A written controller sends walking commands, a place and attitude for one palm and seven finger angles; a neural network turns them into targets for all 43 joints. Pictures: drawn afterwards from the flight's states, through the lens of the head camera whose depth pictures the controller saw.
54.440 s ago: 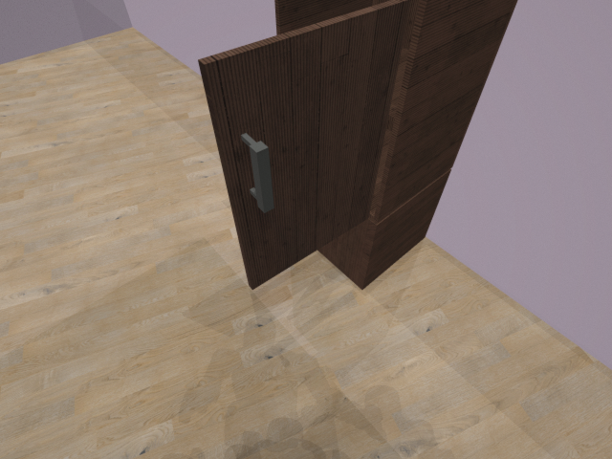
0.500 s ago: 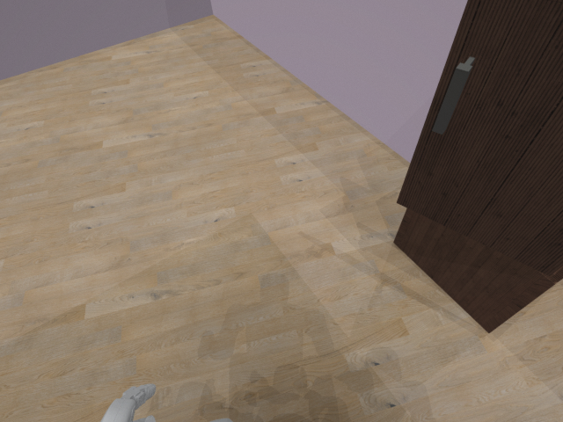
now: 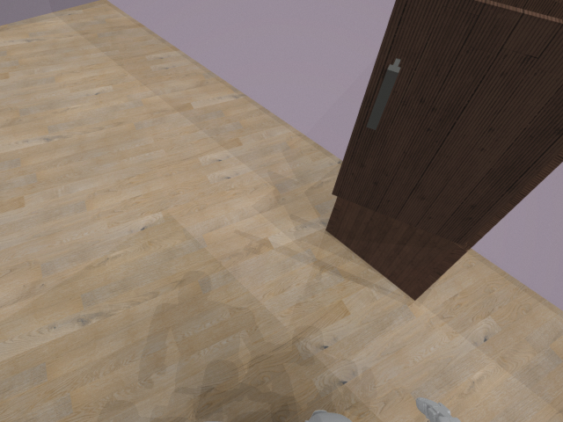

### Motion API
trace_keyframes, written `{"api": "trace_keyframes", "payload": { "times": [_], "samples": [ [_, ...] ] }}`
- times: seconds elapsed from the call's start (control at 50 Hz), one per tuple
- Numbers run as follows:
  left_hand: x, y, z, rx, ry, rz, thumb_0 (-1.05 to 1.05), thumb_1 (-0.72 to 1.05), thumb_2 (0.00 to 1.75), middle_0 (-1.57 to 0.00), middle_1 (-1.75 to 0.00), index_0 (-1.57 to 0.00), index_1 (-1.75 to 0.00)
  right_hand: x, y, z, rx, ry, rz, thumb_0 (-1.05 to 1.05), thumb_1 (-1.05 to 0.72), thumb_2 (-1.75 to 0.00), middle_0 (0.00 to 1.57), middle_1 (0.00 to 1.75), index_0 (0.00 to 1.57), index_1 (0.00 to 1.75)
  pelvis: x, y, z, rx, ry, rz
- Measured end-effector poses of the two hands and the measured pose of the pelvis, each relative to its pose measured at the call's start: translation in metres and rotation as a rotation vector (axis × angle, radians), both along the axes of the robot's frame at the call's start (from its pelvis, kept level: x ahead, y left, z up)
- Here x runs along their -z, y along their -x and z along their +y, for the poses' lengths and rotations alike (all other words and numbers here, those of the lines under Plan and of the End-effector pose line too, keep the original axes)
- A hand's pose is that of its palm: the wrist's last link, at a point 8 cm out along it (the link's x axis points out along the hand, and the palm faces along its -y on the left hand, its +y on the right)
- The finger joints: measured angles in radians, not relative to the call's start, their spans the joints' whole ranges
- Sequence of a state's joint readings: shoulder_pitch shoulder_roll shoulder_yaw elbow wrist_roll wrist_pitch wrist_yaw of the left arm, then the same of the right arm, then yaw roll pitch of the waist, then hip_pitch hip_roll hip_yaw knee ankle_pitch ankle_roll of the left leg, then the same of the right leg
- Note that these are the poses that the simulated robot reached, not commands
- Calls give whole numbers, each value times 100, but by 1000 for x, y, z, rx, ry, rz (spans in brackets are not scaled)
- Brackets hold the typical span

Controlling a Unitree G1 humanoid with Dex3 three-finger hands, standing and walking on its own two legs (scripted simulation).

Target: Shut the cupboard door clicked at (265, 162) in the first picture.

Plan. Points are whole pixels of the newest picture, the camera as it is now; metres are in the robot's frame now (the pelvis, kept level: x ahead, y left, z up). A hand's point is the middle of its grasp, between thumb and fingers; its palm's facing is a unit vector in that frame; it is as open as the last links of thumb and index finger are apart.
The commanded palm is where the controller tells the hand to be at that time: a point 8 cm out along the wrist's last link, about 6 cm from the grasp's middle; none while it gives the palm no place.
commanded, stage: turn to face it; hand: left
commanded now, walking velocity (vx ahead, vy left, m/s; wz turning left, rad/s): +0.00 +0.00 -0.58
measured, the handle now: (384, 94) +0.75 -0.14 +0.05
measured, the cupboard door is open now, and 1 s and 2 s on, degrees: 19 19 19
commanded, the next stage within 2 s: take the last steps up to it in 0.44 s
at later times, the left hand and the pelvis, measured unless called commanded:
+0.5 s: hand (203, 408) +0.15 +0.13 -0.14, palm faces -0.26 -0.93 -0.26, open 7.4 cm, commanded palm none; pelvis +0.00 -0.03 +0.00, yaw -14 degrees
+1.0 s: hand (207, 384) +0.19 +0.13 -0.16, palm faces -0.33 -0.93 -0.16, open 7.4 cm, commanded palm none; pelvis +0.08 -0.04 +0.01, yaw -21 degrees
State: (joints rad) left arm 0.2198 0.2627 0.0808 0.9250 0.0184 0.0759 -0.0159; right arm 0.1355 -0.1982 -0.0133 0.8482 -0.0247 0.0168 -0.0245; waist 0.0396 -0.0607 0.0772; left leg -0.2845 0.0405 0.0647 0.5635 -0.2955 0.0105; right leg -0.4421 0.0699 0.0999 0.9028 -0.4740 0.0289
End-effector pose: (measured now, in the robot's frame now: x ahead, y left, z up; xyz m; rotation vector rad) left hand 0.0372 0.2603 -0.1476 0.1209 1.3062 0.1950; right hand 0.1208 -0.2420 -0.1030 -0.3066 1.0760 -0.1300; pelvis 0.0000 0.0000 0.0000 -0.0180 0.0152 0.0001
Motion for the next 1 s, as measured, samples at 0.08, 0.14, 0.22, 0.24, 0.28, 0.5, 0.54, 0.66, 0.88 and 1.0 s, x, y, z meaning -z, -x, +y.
{"api": "trace_keyframes", "payload": {
  "times": [0.08,0.14,0.22,0.24,0.28,0.5,0.54,0.66,0.88,1.0],
  "samples": [
    [-8,-20,12,56,-5,-13,0,91,90,-20,-30,-20,-30,-5,26,4,53,3,28,1,-90,-90,20,30,20,30,-7,0,5,51,21,-10],
    [-14,-38,14,101,-14,-27,0,91,90,-20,-30,-20,-30,-4,48,2,111,-4,54,1,-90,-90,20,30,21,30,-10,0,7,90,28,-11],
    [-19,-66,3,175,-25,-52,0,91,90,-20,-30,-20,-30,4,83,-7,197,-22,100,1,-90,-90,20,30,21,30,-9,0,2,138,24,-12],
    [-21,-74,-2,196,-27,-61,0,91,90,-19,-30,-20,-30,8,93,-10,219,-29,114,1,-90,-90,20,30,21,30,-8,1,0,150,22,-12],
    [-23,-90,-15,241,-34,-84,0,91,90,-19,-30,-20,-30,15,113,-18,265,-43,143,1,-90,-90,20,30,21,30,-6,1,-5,172,16,-12],
    [-36,-118,-86,380,-53,-156,0,90,90,-20,-30,-21,-30,42,171,-52,423,-99,251,1,-91,-90,20,30,20,30,-1,1,-33,251,-21,-6],
    [-35,-115,-91,385,-40,-137,0,90,90,-20,-30,-21,-30,37,168,-50,428,-104,235,1,-91,-90,20,30,20,30,-5,0,-35,259,-25,-3],
    [-21,-104,-91,369,14,-96,0,90,90,-20,-30,-21,-30,26,150,-40,420,-97,202,1,-91,-90,20,30,20,30,-6,-10,-32,274,-11,0],
    [-1,-121,-64,383,50,33,0,91,90,-20,-30,-20,-30,9,135,-8,459,-58,156,1,-91,-90,20,30,20,30,-7,-54,-23,334,7,-10],
    [-12,-162,-81,413,34,13,0,91,90,-20,-30,-20,-30,9,157,5,526,-116,285,1,-91,-90,20,30,20,30,-14,-79,-40,363,4,-7]
  ]
}}
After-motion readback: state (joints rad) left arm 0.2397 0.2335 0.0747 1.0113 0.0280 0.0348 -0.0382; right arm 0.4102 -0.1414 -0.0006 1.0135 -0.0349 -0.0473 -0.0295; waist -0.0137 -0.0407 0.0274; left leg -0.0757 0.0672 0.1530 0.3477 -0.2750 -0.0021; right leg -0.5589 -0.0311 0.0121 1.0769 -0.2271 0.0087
